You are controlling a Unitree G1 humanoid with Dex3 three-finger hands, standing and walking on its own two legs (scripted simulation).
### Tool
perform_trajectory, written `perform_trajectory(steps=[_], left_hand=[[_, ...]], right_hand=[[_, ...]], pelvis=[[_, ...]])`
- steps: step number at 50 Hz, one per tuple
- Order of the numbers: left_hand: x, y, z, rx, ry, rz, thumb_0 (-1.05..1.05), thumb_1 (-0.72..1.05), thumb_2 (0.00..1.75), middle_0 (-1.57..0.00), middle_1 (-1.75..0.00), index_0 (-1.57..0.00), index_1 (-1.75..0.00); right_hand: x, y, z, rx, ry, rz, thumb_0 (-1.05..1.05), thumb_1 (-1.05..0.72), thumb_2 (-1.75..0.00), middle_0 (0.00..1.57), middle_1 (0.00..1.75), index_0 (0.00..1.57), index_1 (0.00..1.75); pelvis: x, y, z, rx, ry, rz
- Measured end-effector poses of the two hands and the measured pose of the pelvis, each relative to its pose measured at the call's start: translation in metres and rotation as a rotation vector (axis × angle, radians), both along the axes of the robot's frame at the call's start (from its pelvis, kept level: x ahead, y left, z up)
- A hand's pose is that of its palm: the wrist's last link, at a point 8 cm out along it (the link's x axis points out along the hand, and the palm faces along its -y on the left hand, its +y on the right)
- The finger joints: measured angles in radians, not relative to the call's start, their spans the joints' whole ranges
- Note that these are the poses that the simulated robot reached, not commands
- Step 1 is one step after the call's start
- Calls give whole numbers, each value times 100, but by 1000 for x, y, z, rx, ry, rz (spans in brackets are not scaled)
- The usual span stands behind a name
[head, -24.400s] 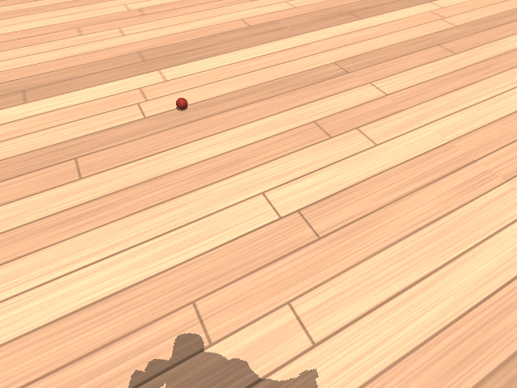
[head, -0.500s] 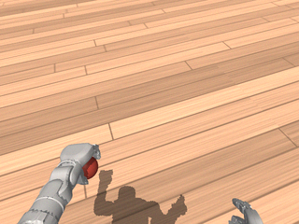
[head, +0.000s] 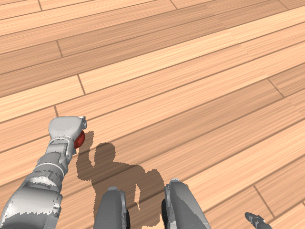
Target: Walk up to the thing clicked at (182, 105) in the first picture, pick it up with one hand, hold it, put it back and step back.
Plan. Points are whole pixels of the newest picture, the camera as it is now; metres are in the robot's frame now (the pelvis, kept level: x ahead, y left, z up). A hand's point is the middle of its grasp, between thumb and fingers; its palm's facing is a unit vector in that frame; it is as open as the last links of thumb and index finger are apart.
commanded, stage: crouch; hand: left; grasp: from above
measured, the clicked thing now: (72, 137) +0.41 +0.22 -0.14
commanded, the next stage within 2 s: lower in 1.32 s
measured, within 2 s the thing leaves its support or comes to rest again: neither
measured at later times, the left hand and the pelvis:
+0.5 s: hand (89, 146) +0.43 +0.22 -0.33, palm faces -0.45 +0.00 -0.89, open 9.6 cm; pelvis -0.03 +0.00 -0.17, yaw -1 degrees
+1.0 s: hand (93, 146) +0.46 +0.22 -0.42, palm faces -0.47 -0.02 -0.88, open 9.6 cm; pelvis -0.03 +0.00 -0.24, yaw -3 degrees
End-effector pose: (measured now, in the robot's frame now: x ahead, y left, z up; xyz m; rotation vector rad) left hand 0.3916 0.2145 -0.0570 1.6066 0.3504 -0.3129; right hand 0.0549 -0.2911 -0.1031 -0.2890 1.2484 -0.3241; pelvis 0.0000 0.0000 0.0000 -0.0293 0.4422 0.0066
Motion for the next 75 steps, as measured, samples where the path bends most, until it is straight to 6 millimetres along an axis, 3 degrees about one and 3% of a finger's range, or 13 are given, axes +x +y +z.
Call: perform_trajectory(steps=[6, 12, 19, 27, 35, 51, 75], left_hand=[[13, -1, -59, -6, 8, 40, -1, 3, 53, -62, -67, -69, -65], [21, 0, -118, -16, 60, 45, -1, 3, 54, -62, -67, -68, -66], [34, -1, -176, -48, 61, 20, -1, 3, 54, -63, -67, -69, -65], [50, 1, -225, -56, 48, 28, -1, 3, 53, -63, -66, -70, -64], [64, 5, -256, -57, 48, 43, -1, 3, 52, -64, -65, -71, -63], [73, 3, -305, -68, 70, 24, -1, 4, 52, -62, -67, -69, -65], [90, 3, -342, -49, 65, 41, -1, 4, 48, -66, -64, -73, -60]], right_hand=[[-40, 12, -56, 15, 77, -37, 0, -90, -89, 20, 30, 21, 30], [-58, 24, -105, 42, 118, -30, 0, -90, -89, 20, 30, 21, 30], [-57, 24, -149, 49, 141, 20, 0, -89, -89, 20, 30, 21, 30], [-45, 16, -177, 38, 153, 77, 0, -89, -90, 20, 30, 21, 30], [-45, 10, -198, 48, 184, 102, 0, -90, -90, 20, 30, 21, 30], [-79, 13, -233, 82, 271, 82, 0, -90, -90, 20, 30, 21, 30], [-101, 17, -263, 96, 313, 107, 0, -91, -90, 20, 30, 21, 30]], pelvis=[[-15, 2, -51, -6, 79, -1], [-25, 3, -96, -13, 141, 2], [-27, 1, -142, -24, 193, 3], [-25, -1, -177, -36, 228, 4], [-23, -3, -202, -43, 237, -1], [-29, -3, -243, -51, 220, -18], [-33, -4, -282, -66, 189, -32]])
